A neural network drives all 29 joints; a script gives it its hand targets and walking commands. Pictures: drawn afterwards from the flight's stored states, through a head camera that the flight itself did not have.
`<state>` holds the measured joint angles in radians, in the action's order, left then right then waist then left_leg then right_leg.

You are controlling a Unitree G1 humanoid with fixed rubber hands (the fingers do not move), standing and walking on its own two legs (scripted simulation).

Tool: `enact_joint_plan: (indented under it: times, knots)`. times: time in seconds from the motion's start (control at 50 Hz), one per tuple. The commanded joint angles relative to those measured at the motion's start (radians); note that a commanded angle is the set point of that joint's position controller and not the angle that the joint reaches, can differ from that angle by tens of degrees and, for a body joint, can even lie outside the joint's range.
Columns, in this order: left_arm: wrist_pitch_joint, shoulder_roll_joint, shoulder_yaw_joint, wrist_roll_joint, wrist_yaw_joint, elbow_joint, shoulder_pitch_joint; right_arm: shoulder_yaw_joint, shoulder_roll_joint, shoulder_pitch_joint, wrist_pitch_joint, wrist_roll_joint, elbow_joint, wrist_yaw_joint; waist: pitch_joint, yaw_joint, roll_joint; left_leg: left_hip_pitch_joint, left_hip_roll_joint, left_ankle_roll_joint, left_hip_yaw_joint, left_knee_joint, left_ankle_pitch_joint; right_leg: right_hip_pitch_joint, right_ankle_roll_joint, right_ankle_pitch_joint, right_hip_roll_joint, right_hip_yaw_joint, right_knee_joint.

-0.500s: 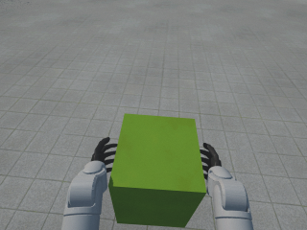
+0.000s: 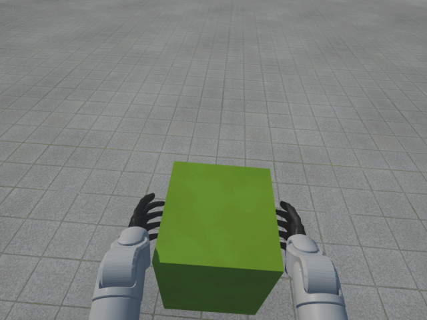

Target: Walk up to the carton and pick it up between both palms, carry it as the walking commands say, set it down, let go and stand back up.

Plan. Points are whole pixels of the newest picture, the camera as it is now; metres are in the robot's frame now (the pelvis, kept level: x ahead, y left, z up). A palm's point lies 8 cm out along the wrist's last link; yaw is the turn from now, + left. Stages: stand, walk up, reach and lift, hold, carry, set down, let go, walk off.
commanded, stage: carry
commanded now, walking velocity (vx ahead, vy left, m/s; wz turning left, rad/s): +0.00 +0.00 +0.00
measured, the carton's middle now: (215, 240) +0.31 +0.00 -0.03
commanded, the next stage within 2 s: hold in 1.82 s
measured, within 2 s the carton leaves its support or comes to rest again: neither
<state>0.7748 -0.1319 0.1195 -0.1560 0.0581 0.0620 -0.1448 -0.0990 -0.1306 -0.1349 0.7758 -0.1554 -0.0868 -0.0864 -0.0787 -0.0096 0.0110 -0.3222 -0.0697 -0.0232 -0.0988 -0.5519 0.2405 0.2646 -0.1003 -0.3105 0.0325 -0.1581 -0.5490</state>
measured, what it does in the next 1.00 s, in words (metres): stands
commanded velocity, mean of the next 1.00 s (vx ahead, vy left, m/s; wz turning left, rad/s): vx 0.00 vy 0.00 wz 0.00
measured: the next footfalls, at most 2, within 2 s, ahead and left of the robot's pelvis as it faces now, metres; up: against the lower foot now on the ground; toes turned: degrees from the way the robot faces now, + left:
none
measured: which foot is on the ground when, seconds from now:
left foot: down 0.00-1.00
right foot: down 0.00-1.00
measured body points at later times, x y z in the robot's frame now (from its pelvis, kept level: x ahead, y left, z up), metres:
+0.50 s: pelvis +0.00 -0.02 +0.00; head -0.01 -0.01 +0.45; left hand +0.30 +0.13 +0.03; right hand +0.29 -0.17 +0.02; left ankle +0.03 +0.14 -0.73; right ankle +0.00 -0.05 -0.73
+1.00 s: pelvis +0.00 -0.03 +0.00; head -0.01 -0.03 +0.45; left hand +0.29 +0.11 +0.02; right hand +0.28 -0.18 +0.01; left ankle +0.03 +0.14 -0.73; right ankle +0.00 -0.05 -0.73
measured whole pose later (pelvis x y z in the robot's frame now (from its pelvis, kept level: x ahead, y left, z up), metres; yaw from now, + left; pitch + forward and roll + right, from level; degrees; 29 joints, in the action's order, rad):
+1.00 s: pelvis +0.00 -0.03 +0.00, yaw +0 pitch +0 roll +1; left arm 0.73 -0.13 0.13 -0.17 0.04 0.09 -0.14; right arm -0.09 -0.13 -0.14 0.72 -0.16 -0.14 -0.08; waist -0.04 -0.01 0.03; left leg -0.32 -0.11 -0.06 -0.08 -0.56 0.24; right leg 0.26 -0.15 -0.32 0.07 -0.17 -0.56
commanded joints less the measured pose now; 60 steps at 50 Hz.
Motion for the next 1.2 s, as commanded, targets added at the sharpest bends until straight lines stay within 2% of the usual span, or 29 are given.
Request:
enact_joint_plan:
  times: [0.0, 0.06, 0.1, 0.14, 0.16, 0.22, 0.24, 0.3, 0.32, 0.34, 0.36, 0.44, 0.5, 0.54, 0.56, 0.58, 0.62, 0.66, 0.72, 0.74, 0.84, 0.88, 0.92, 0.96, 1.0, 1.06, 1.12, 1.16, 1.18]
  knots:
    - [-0.032, -0.76, -0.528, 0.202, -0.158, -0.149, -0.439, 0.504, -0.766, -0.428, -0.037, 0.208, 0.152, 0.179, -0.234, 0.002, 0.008, 0.108, -0.074, 0.045, 0.065, 0.042, -0.133, -0.056, 0.035, 0.36, -0.203, 0.178, 0.134]
    - [-0.04, -0.742, -0.492, 0.177, -0.162, -0.076, -0.402, 0.481, -0.74, -0.42, -0.048, 0.185, 0.103, 0.18, -0.251, 0.002, 0.009, 0.106, -0.067, 0.041, 0.053, 0.036, -0.131, -0.08, 0.033, 0.419, -0.206, 0.179, 0.127]
    - [-0.04, -0.778, -0.54, 0.22, -0.158, -0.183, -0.422, 0.536, -0.782, -0.434, -0.045, 0.229, 0.205, 0.175, -0.24, 0.001, 0.029, 0.097, -0.064, 0.038, 0.05, 0.025, -0.121, -0.082, 0.031, 0.467, -0.207, 0.183, 0.13]
    - [-0.038, -0.76, -0.525, 0.21, -0.158, -0.169, -0.428, 0.517, -0.775, -0.433, -0.043, 0.224, 0.175, 0.177, -0.233, 0.002, 0.015, 0.095, -0.061, 0.037, 0.043, 0.022, -0.112, -0.08, 0.03, 0.479, -0.21, 0.18, 0.126]
    - [-0.044, -0.726, -0.485, 0.153, -0.169, -0.038, -0.398, 0.471, -0.738, -0.394, -0.048, 0.161, 0.038, 0.186, -0.258, 0.001, 0.015, 0.107, -0.062, 0.043, 0.042, 0.025, -0.116, -0.1, 0.026, 0.487, -0.211, 0.181, 0.122]
    - [-0.051, -0.778, -0.552, 0.216, -0.167, -0.175, -0.424, 0.529, -0.792, -0.41, -0.057, 0.217, 0.171, 0.184, -0.263, 0.001, 0.007, 0.107, -0.064, 0.036, 0.043, 0.031, -0.12, -0.098, 0.023, 0.458, -0.206, 0.176, 0.122]
    - [-0.055, -0.75, -0.527, 0.189, -0.174, -0.109, -0.42, 0.498, -0.769, -0.402, -0.063, 0.189, 0.095, 0.19, -0.27, 0.002, -0.005, 0.114, -0.066, 0.042, 0.045, 0.025, -0.148, -0.109, 0.024, 0.486, -0.2, 0.176, 0.12]
    - [-0.055, -0.773, -0.544, 0.205, -0.174, -0.149, -0.437, 0.518, -0.782, -0.432, -0.062, 0.207, 0.152, 0.186, -0.244, 0.001, 0.018, 0.107, -0.064, 0.035, 0.03, 0.016, -0.111, -0.09, 0.022, 0.523, -0.207, 0.182, 0.117]
    - [-0.059, -0.752, -0.513, 0.165, -0.179, -0.054, -0.404, 0.491, -0.754, -0.41, -0.066, 0.172, 0.07, 0.192, -0.249, 0.002, -0.002, 0.113, -0.067, 0.043, 0.034, 0.018, -0.12, -0.093, 0.02, 0.506, -0.207, 0.183, 0.118]
    - [-0.059, -0.795, -0.582, 0.24, -0.171, -0.238, -0.468, 0.544, -0.811, -0.435, -0.066, 0.24, 0.218, 0.186, -0.254, 0.001, -0.02, 0.108, -0.068, 0.04, 0.038, 0.029, -0.111, -0.095, 0.019, 0.456, -0.206, 0.179, 0.122]
    - [-0.045, -0.799, -0.577, 0.239, -0.165, -0.234, -0.455, 0.547, -0.815, -0.441, -0.054, 0.243, 0.227, 0.179, -0.253, 0.002, -0.007, 0.104, -0.065, 0.043, 0.038, 0.022, -0.124, -0.102, 0.021, 0.466, -0.2, 0.176, 0.123]
    - [-0.052, -0.727, -0.494, 0.139, -0.177, -0.014, -0.368, 0.475, -0.726, -0.385, -0.062, 0.155, 0.03, 0.194, -0.235, 0.001, -0.004, 0.106, -0.065, 0.043, 0.035, 0.024, -0.107, -0.079, 0.017, 0.448, -0.2, 0.183, 0.13]
    - [-0.064, -0.782, -0.556, 0.218, -0.176, -0.182, -0.441, 0.535, -0.794, -0.442, -0.071, 0.228, 0.178, 0.193, -0.232, 0.003, -0.006, 0.097, -0.063, 0.034, 0.03, 0.024, -0.105, -0.09, 0.014, 0.466, -0.204, 0.185, 0.134]
    - [-0.064, -0.77, -0.534, 0.184, -0.184, -0.106, -0.45, 0.513, -0.79, -0.448, -0.071, 0.199, 0.093, 0.2, -0.237, 0.001, -0.003, 0.094, -0.065, 0.034, 0.028, 0.02, -0.104, -0.1, 0.016, 0.467, -0.2, 0.176, 0.129]
    - [-0.059, -0.792, -0.557, 0.22, -0.174, -0.203, -0.464, 0.549, -0.81, -0.479, -0.066, 0.244, 0.207, 0.19, -0.223, 0.003, 0.012, 0.085, -0.064, 0.034, 0.028, 0.016, -0.095, -0.093, 0.014, 0.491, -0.205, 0.178, 0.131]
    - [-0.057, -0.759, -0.518, 0.168, -0.178, -0.077, -0.42, 0.51, -0.773, -0.427, -0.062, 0.188, 0.082, 0.195, -0.222, -0.001, 0.02, 0.088, -0.058, 0.034, 0.023, 0.017, -0.079, -0.08, 0.017, 0.461, -0.202, 0.186, 0.138]
    - [-0.061, -0.743, -0.496, 0.149, -0.181, -0.024, -0.401, 0.486, -0.751, -0.409, -0.067, 0.17, 0.029, 0.198, -0.209, -0.001, 0.008, 0.105, -0.063, 0.034, 0.029, 0.028, -0.08, -0.05, 0.014, 0.359, -0.201, 0.196, 0.155]
    - [-0.057, -0.78, -0.551, 0.206, -0.176, -0.159, -0.439, 0.526, -0.792, -0.436, -0.066, 0.218, 0.152, 0.192, -0.22, 0.0, -0.009, 0.104, -0.068, 0.035, 0.037, 0.033, -0.106, -0.058, 0.008, 0.366, -0.198, 0.191, 0.149]
    - [-0.062, -0.742, -0.493, 0.148, -0.188, -0.008, -0.413, 0.48, -0.754, -0.43, -0.071, 0.163, 0.019, 0.197, -0.23, 0.001, 0.009, 0.102, -0.063, 0.035, 0.019, 0.015, -0.083, -0.085, 0.01, 0.45, -0.209, 0.193, 0.147]
    - [-0.07, -0.755, -0.517, 0.177, -0.184, -0.08, -0.427, 0.504, -0.774, -0.435, -0.077, 0.192, 0.076, 0.195, -0.238, 0.002, 0.01, 0.098, -0.057, 0.032, 0.016, 0.011, -0.072, -0.086, 0.01, 0.459, -0.213, 0.196, 0.153]
    - [-0.091, -0.754, -0.506, 0.16, -0.201, -0.013, -0.429, 0.498, -0.764, -0.458, -0.1, 0.178, 0.038, 0.205, -0.226, 0.002, 0.019, 0.094, -0.054, 0.032, 0.012, 0.012, -0.053, -0.084, 0.014, 0.459, -0.221, 0.205, 0.166]
    - [-0.09, -0.791, -0.562, 0.211, -0.194, -0.144, -0.476, 0.545, -0.811, -0.48, -0.096, 0.227, 0.14, 0.201, -0.225, 0.004, 0.007, 0.087, -0.056, 0.028, 0.011, 0.007, -0.066, -0.085, 0.011, 0.448, -0.214, 0.201, 0.16]
    - [-0.089, -0.769, -0.53, 0.188, -0.193, -0.086, -0.446, 0.524, -0.788, -0.449, -0.092, 0.202, 0.082, 0.199, -0.216, 0.002, 0.048, 0.078, -0.049, 0.026, 0.004, -0.001, -0.052, -0.088, 0.015, 0.497, -0.217, 0.202, 0.161]
    - [-0.095, -0.731, -0.498, 0.146, -0.197, -0.002, -0.417, 0.478, -0.744, -0.419, -0.101, 0.165, -0.002, 0.204, -0.236, 0.003, 0.016, 0.083, -0.048, 0.03, 0.001, -0.001, -0.046, -0.098, 0.012, 0.526, -0.227, 0.207, 0.155]
    - [-0.091, -0.784, -0.562, 0.202, -0.194, -0.127, -0.429, 0.543, -0.799, -0.436, -0.097, 0.219, 0.123, 0.201, -0.251, 0.002, 0.018, 0.097, -0.052, 0.031, 0.005, 0.005, -0.052, -0.098, 0.008, 0.479, -0.218, 0.199, 0.159]
    - [-0.086, -0.775, -0.544, 0.179, -0.199, -0.082, -0.442, 0.518, -0.788, -0.438, -0.093, 0.199, 0.075, 0.207, -0.235, 0.002, -0.017, 0.097, -0.056, 0.035, 0.012, 0.014, -0.064, -0.09, 0.008, 0.451, -0.218, 0.201, 0.157]
    - [-0.071, -0.803, -0.58, 0.212, -0.191, -0.173, -0.447, 0.555, -0.821, -0.452, -0.079, 0.234, 0.164, 0.201, -0.241, 0.002, -0.018, 0.104, -0.054, 0.036, 0.009, 0.012, -0.066, -0.073, 0.007, 0.433, -0.216, 0.207, 0.165]
    - [-0.068, -0.778, -0.548, 0.199, -0.188, -0.143, -0.425, 0.541, -0.796, -0.468, -0.077, 0.227, 0.155, 0.195, -0.234, 0.005, 0.019, 0.083, -0.05, 0.034, 0.003, -0.002, -0.058, -0.092, 0.016, 0.455, -0.215, 0.203, 0.174]
    - [-0.074, -0.722, -0.479, 0.133, -0.193, 0.01, -0.394, 0.476, -0.736, -0.427, -0.079, 0.161, 0.0, 0.201, -0.234, 0.005, 0.037, 0.079, -0.044, 0.036, 0.003, -0.005, -0.037, -0.085, 0.015, 0.446, -0.229, 0.216, 0.185]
